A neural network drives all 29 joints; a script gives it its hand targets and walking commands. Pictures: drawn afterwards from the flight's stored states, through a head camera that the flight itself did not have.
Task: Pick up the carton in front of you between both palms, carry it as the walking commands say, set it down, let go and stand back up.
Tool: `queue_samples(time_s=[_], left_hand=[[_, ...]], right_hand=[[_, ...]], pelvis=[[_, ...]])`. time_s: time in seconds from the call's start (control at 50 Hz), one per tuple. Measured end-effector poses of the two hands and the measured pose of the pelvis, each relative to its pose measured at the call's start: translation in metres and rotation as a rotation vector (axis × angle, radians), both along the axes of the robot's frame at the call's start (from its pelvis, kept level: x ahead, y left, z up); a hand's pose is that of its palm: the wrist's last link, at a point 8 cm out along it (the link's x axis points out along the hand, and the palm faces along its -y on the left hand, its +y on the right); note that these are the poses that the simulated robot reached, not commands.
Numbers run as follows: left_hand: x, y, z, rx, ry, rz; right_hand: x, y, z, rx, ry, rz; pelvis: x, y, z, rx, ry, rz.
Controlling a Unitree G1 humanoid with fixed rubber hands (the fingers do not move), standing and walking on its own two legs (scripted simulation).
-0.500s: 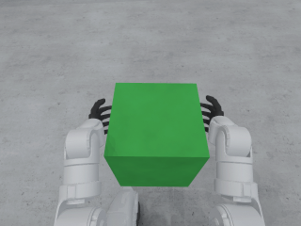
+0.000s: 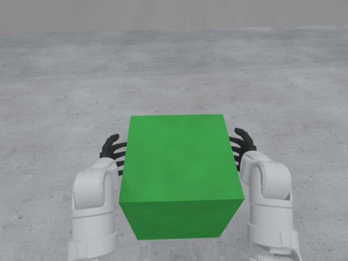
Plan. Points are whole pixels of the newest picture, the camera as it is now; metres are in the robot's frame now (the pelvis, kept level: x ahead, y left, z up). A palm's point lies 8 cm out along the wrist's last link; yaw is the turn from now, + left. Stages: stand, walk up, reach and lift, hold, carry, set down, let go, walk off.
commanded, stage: carry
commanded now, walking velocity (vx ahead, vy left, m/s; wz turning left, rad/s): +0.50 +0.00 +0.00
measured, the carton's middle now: (177, 180) +0.31 +0.00 +0.03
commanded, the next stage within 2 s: none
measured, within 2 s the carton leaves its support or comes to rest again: neither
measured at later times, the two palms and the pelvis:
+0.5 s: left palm (125, 100) +0.56 +0.15 +0.08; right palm (221, 96) +0.58 -0.14 +0.09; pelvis +0.31 -0.01 -0.02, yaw +3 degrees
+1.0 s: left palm (140, 53) +0.89 +0.14 +0.08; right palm (211, 54) +0.90 -0.16 +0.07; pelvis +0.63 -0.02 -0.02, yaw +3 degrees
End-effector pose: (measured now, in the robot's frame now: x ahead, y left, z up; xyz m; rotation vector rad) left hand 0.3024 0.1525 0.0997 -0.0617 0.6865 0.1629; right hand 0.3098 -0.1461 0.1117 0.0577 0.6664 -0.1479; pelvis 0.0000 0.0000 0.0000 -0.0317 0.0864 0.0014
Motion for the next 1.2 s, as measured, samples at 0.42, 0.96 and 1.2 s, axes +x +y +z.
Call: queue_samples(time_s=[0.42,0.96,1.2], left_hand=[[0.197,-0.013,-0.014,0.035,0.017,0.054],[0.557,-0.008,-0.015,0.034,-0.031,0.015],[0.687,-0.004,-0.019,0.039,0.063,0.088]], right_hand=[[0.212,-0.013,-0.026,0.002,0.014,0.075],[0.560,-0.009,-0.027,0.007,-0.032,0.028],[0.712,-0.003,-0.033,0.009,0.060,0.104]], pelvis=[[0.253,-0.025,-0.002,0.044,-0.009,0.055],[0.604,-0.011,-0.020,0.033,-0.028,0.031],[0.742,-0.025,0.002,0.049,0.000,0.063]])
